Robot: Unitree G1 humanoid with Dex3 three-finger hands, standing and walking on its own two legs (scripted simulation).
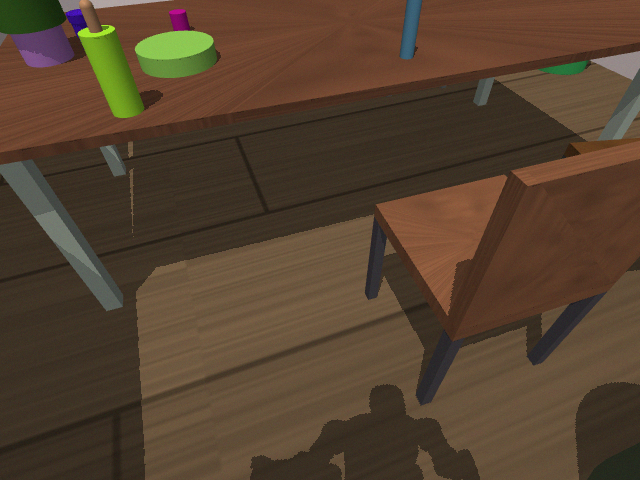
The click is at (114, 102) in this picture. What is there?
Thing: necked bottle
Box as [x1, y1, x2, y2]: [78, 0, 143, 117]
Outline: 81,0 79,2 79,6 88,26 78,32 78,35 113,114 118,117 128,117 141,112 143,110 143,105 114,27 109,25 101,25 99,23 92,4 88,0
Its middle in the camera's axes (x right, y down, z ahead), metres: -0.52 -0.46 +0.94
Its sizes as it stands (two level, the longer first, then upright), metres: 0.082 0.082 0.262
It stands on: a support 0.75 m high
